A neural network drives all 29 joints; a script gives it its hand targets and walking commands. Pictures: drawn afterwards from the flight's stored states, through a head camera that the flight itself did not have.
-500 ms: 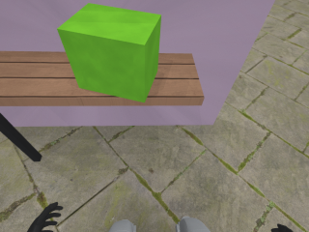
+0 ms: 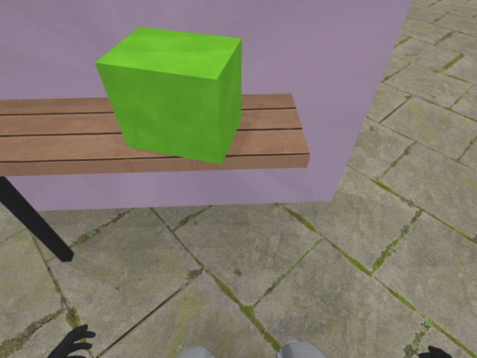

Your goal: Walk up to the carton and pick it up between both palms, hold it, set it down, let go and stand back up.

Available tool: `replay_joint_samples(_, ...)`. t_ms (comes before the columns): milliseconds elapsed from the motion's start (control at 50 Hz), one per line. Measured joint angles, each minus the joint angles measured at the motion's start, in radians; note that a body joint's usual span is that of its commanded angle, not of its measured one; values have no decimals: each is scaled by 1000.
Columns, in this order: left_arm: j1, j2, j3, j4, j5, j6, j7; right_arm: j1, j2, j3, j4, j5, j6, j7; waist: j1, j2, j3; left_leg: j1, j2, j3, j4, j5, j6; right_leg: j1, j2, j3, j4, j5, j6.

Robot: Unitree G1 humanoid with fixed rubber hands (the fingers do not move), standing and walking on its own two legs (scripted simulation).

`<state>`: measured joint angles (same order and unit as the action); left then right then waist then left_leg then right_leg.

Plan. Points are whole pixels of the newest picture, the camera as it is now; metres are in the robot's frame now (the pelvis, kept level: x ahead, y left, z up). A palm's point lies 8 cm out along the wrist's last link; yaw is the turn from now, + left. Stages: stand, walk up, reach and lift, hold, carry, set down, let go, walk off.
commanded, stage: walk up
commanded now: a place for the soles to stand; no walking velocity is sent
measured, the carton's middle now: (180, 96) +0.73 +0.18 +0.05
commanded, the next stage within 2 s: none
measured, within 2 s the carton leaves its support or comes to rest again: neither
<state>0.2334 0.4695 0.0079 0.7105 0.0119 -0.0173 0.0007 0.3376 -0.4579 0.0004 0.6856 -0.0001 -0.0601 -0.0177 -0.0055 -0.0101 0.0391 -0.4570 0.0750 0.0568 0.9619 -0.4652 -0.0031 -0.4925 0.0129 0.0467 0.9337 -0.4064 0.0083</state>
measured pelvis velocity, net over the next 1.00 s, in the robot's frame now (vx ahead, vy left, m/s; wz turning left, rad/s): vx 0.04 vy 0.02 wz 0.02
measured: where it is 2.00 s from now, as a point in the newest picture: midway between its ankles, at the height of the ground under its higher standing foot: outside the picture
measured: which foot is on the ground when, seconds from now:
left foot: down 0.00-0.88, up 0.90-1.00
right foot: down 0.00-1.00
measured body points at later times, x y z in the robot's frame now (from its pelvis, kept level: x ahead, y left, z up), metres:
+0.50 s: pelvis +0.03 +0.00 +0.00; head +0.05 +0.01 +0.45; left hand +0.16 +0.32 -0.08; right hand +0.12 -0.33 -0.08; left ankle +0.03 +0.12 -0.69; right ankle +0.06 -0.14 -0.69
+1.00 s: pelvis +0.04 +0.02 +0.00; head +0.03 +0.01 +0.45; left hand +0.12 +0.35 -0.07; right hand +0.13 -0.30 -0.09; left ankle +0.04 +0.14 -0.66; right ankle +0.06 -0.14 -0.68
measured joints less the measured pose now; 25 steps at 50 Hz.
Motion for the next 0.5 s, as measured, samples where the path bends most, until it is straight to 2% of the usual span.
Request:
replay_joint_samples(200, 5, 0, 0, 1, 0, -6, -2, 0, 0, 0, 0, 0, 1, 0, 0, 0, 13, 0, -4, -2, -10, -10, -12, -3, -5, -2, 1, -17, 0)
replay_joint_samples(500, -24, 0, 0, 1, 0, -7, -1, -4, 0, 0, 0, 0, 1, 0, 0, -7, 10, 0, -6, -1, -17, -24, -10, -5, -7, -2, -2, -32, 3)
